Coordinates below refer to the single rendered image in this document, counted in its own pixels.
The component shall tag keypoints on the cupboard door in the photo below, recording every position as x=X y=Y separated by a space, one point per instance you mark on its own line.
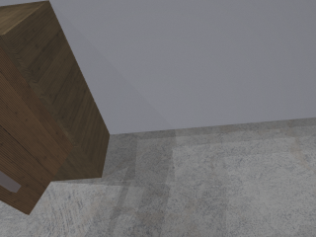
x=32 y=145

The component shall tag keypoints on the handle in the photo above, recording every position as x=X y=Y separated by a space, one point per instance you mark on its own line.
x=8 y=183

